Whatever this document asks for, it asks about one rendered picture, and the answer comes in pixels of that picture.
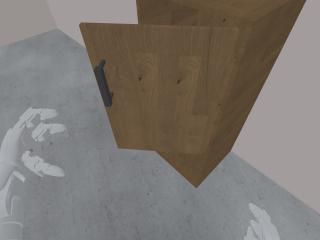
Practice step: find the left robot hand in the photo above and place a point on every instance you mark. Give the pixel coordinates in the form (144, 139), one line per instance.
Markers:
(17, 142)

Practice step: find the handle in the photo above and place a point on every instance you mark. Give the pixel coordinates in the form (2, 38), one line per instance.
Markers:
(102, 83)

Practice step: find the cupboard door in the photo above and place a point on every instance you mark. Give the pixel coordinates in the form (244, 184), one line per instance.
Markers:
(166, 81)

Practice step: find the left robot forearm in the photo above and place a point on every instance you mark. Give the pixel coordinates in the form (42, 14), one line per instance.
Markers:
(12, 178)

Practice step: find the right robot hand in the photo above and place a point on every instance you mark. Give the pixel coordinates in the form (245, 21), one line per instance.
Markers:
(264, 229)

